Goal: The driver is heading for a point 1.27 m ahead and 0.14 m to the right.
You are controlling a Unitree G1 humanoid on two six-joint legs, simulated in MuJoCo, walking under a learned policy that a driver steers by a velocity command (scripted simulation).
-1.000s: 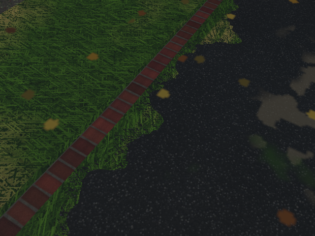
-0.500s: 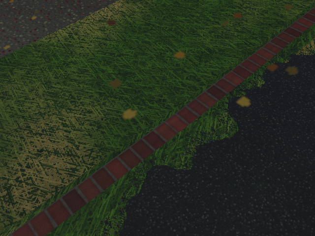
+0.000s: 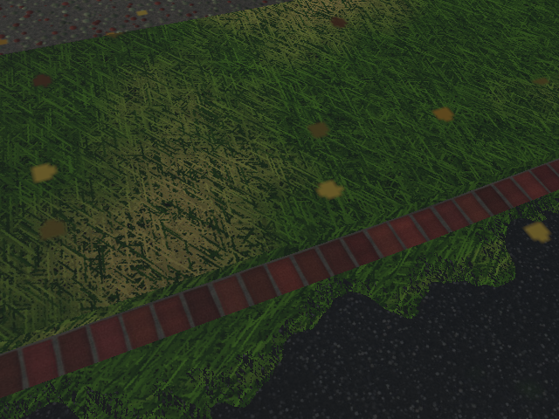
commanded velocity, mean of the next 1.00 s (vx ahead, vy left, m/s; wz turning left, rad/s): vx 0.23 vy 0.00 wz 0.09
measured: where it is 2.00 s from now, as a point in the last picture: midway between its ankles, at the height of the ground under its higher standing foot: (268, 264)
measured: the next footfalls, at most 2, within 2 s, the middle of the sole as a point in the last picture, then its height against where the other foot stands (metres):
right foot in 0.26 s outside the picture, level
right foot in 0.98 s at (321, 416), level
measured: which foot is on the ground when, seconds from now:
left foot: down 0.00-1.00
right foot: up 0.00-0.24, down 0.26-0.54, up 0.56-0.96, down 0.98-1.00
